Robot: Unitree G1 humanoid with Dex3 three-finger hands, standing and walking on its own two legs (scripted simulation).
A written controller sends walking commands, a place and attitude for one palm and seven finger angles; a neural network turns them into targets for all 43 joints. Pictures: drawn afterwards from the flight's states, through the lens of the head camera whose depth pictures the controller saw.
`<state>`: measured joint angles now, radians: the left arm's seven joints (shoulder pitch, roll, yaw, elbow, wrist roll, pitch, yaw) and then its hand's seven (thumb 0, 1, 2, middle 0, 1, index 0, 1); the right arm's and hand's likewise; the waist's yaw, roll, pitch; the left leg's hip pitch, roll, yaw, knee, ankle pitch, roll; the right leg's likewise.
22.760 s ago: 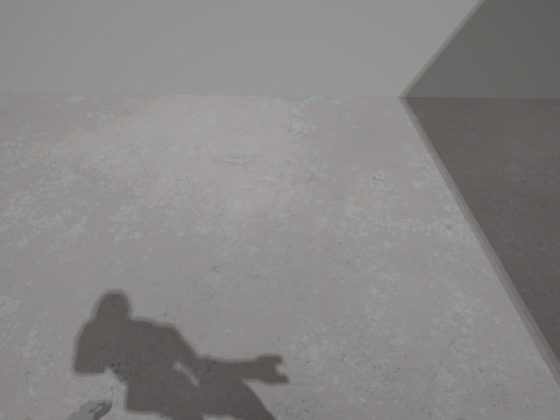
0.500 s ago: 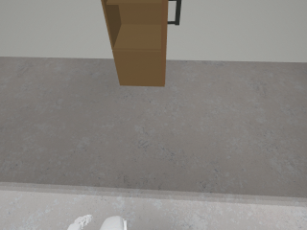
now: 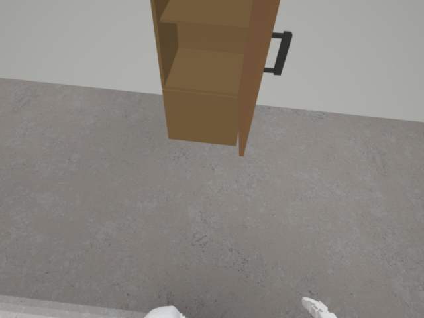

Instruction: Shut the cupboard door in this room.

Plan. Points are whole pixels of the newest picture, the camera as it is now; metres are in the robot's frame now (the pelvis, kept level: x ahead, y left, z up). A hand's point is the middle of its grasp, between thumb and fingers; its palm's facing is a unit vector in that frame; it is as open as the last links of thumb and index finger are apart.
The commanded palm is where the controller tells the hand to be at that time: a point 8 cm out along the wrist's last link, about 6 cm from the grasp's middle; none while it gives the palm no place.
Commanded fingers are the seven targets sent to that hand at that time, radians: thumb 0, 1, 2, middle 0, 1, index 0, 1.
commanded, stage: stand and wait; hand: left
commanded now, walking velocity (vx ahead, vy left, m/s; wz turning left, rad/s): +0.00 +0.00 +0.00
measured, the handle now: (275, 54) +0.78 -0.10 +0.08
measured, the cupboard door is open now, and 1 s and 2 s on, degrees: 93 93 93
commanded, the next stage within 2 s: turn or walk to find it in 1.76 s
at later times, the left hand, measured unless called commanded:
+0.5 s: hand (147, 316) +0.14 +0.15 -0.15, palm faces +0.05 -0.97 -0.23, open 7.2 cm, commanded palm none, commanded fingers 0.00 0.90 0.90 -0.20 -0.30 -0.20 -0.30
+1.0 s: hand out of the picture +0.06 +0.10 -0.16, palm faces +0.08 -0.99 -0.14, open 7.4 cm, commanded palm none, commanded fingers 0.00 0.90 0.90 -0.20 -0.30 -0.20 -0.30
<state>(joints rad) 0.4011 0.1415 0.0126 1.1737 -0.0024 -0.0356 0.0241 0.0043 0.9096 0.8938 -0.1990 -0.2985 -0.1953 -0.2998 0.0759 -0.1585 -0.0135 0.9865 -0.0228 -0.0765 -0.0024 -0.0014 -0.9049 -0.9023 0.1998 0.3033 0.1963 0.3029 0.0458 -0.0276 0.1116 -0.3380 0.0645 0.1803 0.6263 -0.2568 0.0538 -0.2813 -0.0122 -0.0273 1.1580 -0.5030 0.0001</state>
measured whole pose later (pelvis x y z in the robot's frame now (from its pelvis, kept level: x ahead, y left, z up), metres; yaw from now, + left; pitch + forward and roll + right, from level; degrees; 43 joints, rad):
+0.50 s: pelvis +0.10 -0.04 +0.01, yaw +2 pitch -1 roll +0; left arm 0.21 0.16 0.01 1.12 0.00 -0.02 0.03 0.00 0.95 0.89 -0.20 -0.30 -0.20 -0.30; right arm 0.33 -0.11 -0.01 1.16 -0.01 -0.01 -0.01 0.00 -0.91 -0.90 0.20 0.30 0.19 0.30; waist -0.02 0.02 0.01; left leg -0.12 0.07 0.12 0.44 -0.29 -0.04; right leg -0.24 -0.05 -0.12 0.48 -0.22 -0.01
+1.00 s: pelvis +0.10 -0.04 +0.02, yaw +2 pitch -2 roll +0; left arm 0.31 0.10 -0.01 1.18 0.01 -0.01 0.04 0.00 0.91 0.89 -0.20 -0.30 -0.20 -0.30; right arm 0.29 -0.11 -0.01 1.16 -0.01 -0.01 -0.03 0.00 -0.91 -0.90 0.20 0.30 0.19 0.30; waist 0.01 0.00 0.03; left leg -0.07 0.08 0.12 0.39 -0.27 -0.04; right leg -0.19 -0.03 -0.12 0.42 -0.19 -0.02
